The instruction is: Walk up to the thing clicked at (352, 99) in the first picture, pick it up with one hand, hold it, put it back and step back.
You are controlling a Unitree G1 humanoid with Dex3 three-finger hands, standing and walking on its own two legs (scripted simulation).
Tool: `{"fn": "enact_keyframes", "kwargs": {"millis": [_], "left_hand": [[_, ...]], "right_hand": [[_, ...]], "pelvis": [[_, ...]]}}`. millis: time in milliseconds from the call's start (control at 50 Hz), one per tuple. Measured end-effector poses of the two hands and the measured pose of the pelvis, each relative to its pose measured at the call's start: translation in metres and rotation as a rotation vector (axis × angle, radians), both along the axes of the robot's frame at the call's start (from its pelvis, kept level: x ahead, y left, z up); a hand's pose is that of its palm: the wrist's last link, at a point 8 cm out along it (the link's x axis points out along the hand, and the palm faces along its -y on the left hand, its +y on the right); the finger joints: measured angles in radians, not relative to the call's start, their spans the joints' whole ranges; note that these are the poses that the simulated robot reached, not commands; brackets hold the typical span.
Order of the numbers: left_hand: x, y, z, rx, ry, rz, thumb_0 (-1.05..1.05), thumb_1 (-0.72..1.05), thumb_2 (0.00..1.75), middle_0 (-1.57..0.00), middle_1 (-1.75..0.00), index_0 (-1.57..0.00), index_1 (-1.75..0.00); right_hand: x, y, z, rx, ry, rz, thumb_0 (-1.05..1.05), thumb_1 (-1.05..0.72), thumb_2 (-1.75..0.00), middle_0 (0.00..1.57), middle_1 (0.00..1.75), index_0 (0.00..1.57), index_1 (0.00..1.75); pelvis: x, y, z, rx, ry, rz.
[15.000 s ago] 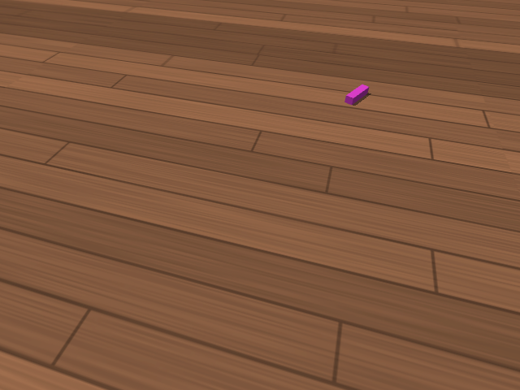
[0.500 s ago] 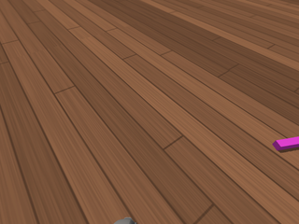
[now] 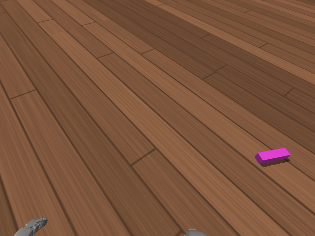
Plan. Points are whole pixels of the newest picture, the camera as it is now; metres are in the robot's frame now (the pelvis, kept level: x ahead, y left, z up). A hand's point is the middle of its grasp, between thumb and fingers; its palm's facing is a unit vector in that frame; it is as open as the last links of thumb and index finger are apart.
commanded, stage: walk up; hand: left
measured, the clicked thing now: (272, 155) +0.75 -0.87 -0.70
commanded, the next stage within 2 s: none
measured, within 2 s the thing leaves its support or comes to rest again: neither
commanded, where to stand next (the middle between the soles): +0.31 -1.14 m, yaw +11 degrees
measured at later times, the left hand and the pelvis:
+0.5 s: hand out of the picture +0.17 +0.10 -0.14, palm faces -0.07 -0.96 -0.27, open 7.4 cm; pelvis +0.09 -0.18 +0.02, yaw +2 degrees
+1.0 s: hand (194, 214) +0.22 -0.10 -0.14, palm faces +0.00 -0.94 -0.33, open 7.4 cm; pelvis +0.16 -0.39 +0.02, yaw +4 degrees
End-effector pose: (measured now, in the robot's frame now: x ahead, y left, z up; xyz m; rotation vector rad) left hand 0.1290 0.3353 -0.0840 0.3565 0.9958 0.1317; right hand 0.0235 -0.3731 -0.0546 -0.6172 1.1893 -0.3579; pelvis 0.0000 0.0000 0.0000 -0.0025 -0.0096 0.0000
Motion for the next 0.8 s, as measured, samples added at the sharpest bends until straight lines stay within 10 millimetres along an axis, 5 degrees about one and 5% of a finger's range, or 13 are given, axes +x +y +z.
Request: {"fn": "enact_keyframes", "kwargs": {"millis": [60, 180, 340, 520, 660, 720, 800], "left_hand": [[-0.003, -0.033, 0.008, -0.001, 0.004, 0.034, 0.0, 0.91, 0.9, -0.2, -0.3, -0.2, -0.3], [-0.024, -0.076, 0.015, -0.011, 0.079, 0.112, 0.0, 0.91, 0.9, -0.2, -0.3, -0.21, -0.3], [-0.013, -0.125, -0.018, -0.039, 0.163, 0.122, 0.01, 0.91, 0.9, -0.2, -0.3, -0.2, -0.3], [0.043, -0.2, -0.019, -0.075, 0.158, 0.036, 0.01, 0.91, 0.9, -0.2, -0.3, -0.21, -0.3], [0.094, -0.26, -0.012, 0.0, 0.086, 0.023, 0.01, 0.91, 0.9, -0.2, -0.3, -0.2, -0.3], [0.1, -0.293, -0.011, 0.036, 0.045, 0.041, 0.01, 0.91, 0.9, -0.2, -0.3, -0.2, -0.3], [0.087, -0.335, -0.002, 0.012, 0.078, 0.081, 0.0, 0.91, 0.9, -0.2, -0.3, -0.2, -0.3]], "right_hand": [[0.024, -0.025, -0.005, 0.012, 0.007, -0.021, 0.01, -0.9, -0.9, 0.21, 0.3, 0.21, 0.3], [0.07, -0.04, 0.003, 0.082, -0.011, 0.055, 0.01, -0.9, -0.9, 0.21, 0.3, 0.21, 0.29], [0.088, -0.079, 0.011, 0.058, -0.012, 0.071, 0.01, -0.89, -0.9, 0.21, 0.3, 0.21, 0.3], [0.087, -0.174, 0.041, -0.021, -0.02, 0.015, 0.01, -0.89, -0.9, 0.22, 0.3, 0.21, 0.3], [0.098, -0.282, 0.03, -0.063, 0.019, 0.009, 0.01, -0.89, -0.9, 0.21, 0.3, 0.21, 0.3], [0.112, -0.326, 0.01, -0.081, 0.047, -0.014, 0.01, -0.89, -0.9, 0.21, 0.3, 0.21, 0.3], [0.145, -0.34, 0.001, -0.025, 0.028, -0.015, 0.01, -0.9, -0.9, 0.21, 0.3, 0.21, 0.3]], "pelvis": [[0.011, -0.025, 0.007, 0.0, 0.001, 0.014], [0.036, -0.066, 0.027, -0.01, 0.002, 0.031], [0.07, -0.116, 0.018, -0.004, -0.003, 0.056], [0.09, -0.188, 0.023, 0.004, -0.017, 0.026], [0.11, -0.272, 0.005, 0.005, -0.001, 0.02], [0.117, -0.306, -0.007, -0.018, -0.007, 0.03], [0.128, -0.33, 0.006, -0.022, -0.004, 0.039]]}}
